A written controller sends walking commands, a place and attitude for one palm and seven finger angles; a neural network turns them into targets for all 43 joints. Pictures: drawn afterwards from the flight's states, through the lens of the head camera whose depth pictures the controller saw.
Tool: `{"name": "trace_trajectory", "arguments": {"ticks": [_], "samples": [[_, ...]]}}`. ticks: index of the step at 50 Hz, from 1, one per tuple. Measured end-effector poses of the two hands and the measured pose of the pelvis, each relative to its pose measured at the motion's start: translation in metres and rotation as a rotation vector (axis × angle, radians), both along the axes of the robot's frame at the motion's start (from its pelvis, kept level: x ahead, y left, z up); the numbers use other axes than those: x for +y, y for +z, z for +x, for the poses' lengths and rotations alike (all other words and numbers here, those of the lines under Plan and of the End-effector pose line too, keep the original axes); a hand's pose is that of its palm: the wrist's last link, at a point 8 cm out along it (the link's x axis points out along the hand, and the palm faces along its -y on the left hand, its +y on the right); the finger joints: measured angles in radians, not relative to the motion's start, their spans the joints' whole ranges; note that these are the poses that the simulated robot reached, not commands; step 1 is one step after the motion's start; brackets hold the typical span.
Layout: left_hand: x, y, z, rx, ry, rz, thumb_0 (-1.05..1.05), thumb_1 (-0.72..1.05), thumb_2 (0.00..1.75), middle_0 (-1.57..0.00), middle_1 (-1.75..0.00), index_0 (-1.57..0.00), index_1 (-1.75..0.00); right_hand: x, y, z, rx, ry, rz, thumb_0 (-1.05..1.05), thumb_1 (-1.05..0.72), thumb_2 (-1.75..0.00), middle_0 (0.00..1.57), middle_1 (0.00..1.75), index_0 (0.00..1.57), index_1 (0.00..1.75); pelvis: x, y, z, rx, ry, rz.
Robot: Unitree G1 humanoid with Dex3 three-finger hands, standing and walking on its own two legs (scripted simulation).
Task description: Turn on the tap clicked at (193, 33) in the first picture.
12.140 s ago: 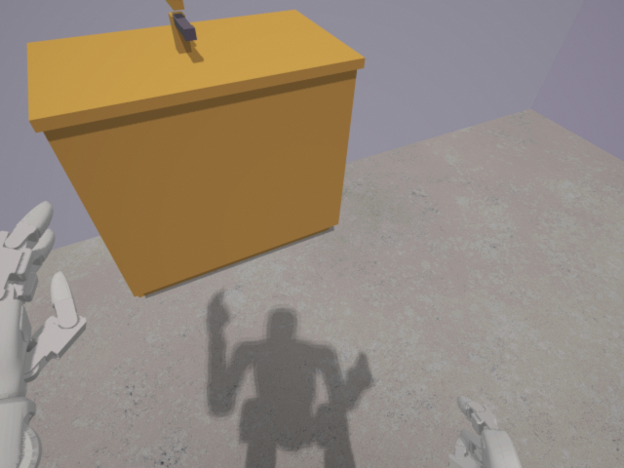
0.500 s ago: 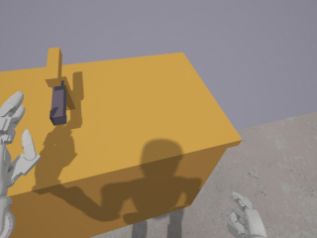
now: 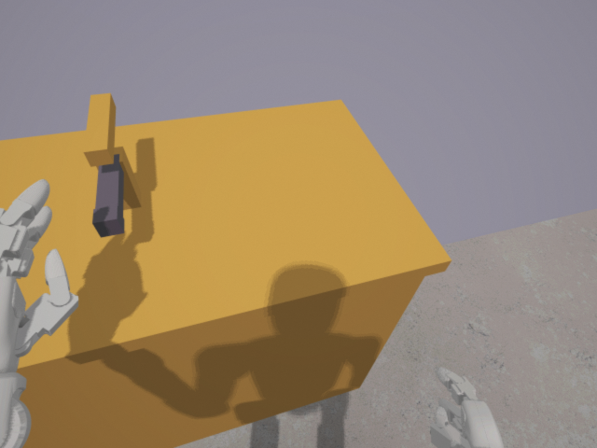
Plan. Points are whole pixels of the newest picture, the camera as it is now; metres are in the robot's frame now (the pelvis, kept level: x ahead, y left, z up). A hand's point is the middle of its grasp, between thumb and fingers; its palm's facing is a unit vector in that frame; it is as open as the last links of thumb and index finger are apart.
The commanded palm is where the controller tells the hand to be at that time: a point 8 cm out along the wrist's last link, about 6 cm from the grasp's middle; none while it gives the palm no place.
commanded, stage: look again from close up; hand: left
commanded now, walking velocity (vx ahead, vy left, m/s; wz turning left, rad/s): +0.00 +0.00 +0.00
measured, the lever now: (109, 221) +0.34 +0.28 +0.12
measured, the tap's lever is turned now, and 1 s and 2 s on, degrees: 0 0 0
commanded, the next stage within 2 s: turn the palm inward beside the body in 0.06 s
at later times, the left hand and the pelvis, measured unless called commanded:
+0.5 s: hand (95, 324) +0.19 +0.22 +0.15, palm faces +0.37 -0.86 -0.35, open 7.4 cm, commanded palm +0.15 +0.27 +0.17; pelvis -0.01 -0.02 -0.02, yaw +2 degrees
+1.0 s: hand (95, 321) +0.19 +0.21 +0.16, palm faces +0.51 -0.80 -0.31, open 7.4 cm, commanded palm +0.14 +0.24 +0.18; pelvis +0.00 -0.07 -0.02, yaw +4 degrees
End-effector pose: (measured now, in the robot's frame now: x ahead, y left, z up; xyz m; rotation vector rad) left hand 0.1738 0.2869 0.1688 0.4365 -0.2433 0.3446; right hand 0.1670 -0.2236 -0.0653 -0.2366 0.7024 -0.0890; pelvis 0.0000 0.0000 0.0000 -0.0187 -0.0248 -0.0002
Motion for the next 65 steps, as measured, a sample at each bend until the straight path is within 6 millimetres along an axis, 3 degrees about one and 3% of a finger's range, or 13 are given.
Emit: {"name": "trace_trajectory", "arguments": {"ticks": [8, 11, 14, 18, 23, 31, 42, 51, 57, 65], "samples": [[0.004, -0.002, -0.001, 0.004, 0.010, -0.005, 0.01, 0.89, 0.90, -0.21, -0.30, -0.21, -0.30, 0.005, -0.001, 0.001, 0.003, 0.007, 0.003, 0.01, -0.91, -0.90, 0.20, 0.30, 0.20, 0.30, 0.003, 0.000, 0.000, 0.001, 0.002, -0.001], [0.017, 0.021, 0.014, -0.055, -0.004, 0.116, 0.01, 0.88, 0.90, -0.21, -0.30, -0.22, -0.30, 0.011, -0.005, 0.001, 0.021, 0.090, -0.030, 0.01, -0.91, -0.90, 0.20, 0.30, 0.20, 0.30, 0.000, -0.004, -0.003, 0.004, 0.042, 0.004], [0.033, 0.036, 0.024, -0.083, 0.048, 0.024, 0.01, 0.88, 0.90, -0.21, -0.30, -0.22, -0.30, 0.012, -0.014, 0.004, 0.038, 0.129, -0.001, 0.01, -0.91, -0.90, 0.20, 0.30, 0.20, 0.30, -0.001, -0.006, -0.005, 0.003, 0.036, 0.017], [0.009, 0.022, 0.020, 0.026, 0.033, -0.049, 0.01, 0.89, 0.90, -0.20, -0.30, -0.21, -0.30, 0.011, -0.013, 0.015, -0.024, 0.122, 0.054, 0.01, -0.91, -0.90, 0.20, 0.30, 0.20, 0.30, -0.002, -0.009, -0.006, 0.000, 0.021, 0.028], [-0.028, -0.006, -0.008, 0.111, -0.018, -0.063, 0.01, 0.89, 0.90, -0.20, -0.30, -0.21, -0.30, 0.006, -0.007, 0.027, -0.097, 0.123, 0.062, 0.01, -0.91, -0.90, 0.20, 0.30, 0.20, 0.30, -0.013, -0.015, -0.012, 0.006, 0.022, 0.033], [-0.014, 0.006, -0.040, -0.030, 0.222, -0.057, 0.01, 0.88, 0.90, -0.21, -0.30, -0.22, -0.30, -0.008, -0.015, 0.036, -0.106, 0.179, 0.033, 0.01, -0.91, -0.90, 0.20, 0.30, 0.20, 0.30, -0.041, -0.023, -0.022, -0.004, 0.071, 0.029], [-0.046, 0.006, -0.022, 0.076, 0.138, -0.093, 0.01, 0.89, 0.90, -0.20, -0.30, -0.21, -0.30, -0.040, -0.024, 0.034, -0.125, 0.100, 0.068, 0.01, -0.91, -0.90, 0.20, 0.30, 0.20, 0.30, -0.066, -0.023, -0.015, -0.008, 0.069, 0.030], [-0.044, 0.008, -0.030, 0.074, 0.195, -0.111, 0.01, 0.89, 0.90, -0.21, -0.30, -0.21, -0.30, -0.064, -0.033, 0.038, -0.093, 0.066, 0.044, 0.01, -0.91, -0.90, 0.20, 0.30, 0.20, 0.30, -0.069, -0.023, 0.004, 0.022, 0.071, 0.038], [-0.051, 0.004, -0.035, 0.065, 0.165, -0.143, 0.01, 0.89, 0.90, -0.20, -0.30, -0.21, -0.30, -0.063, -0.028, 0.045, -0.140, 0.069, 0.039, 0.01, -0.91, -0.90, 0.20, 0.30, 0.20, 0.30, -0.066, -0.023, 0.008, 0.025, 0.076, 0.041], [-0.050, 0.004, -0.039, 0.055, 0.165, -0.177, 0.01, 0.89, 0.90, -0.20, -0.30, -0.21, -0.30, -0.041, -0.017, 0.053, -0.216, 0.092, 0.075, 0.01, -0.91, -0.90, 0.20, 0.30, 0.20, 0.30, -0.061, -0.022, 0.005, 0.010, 0.077, 0.036]]}}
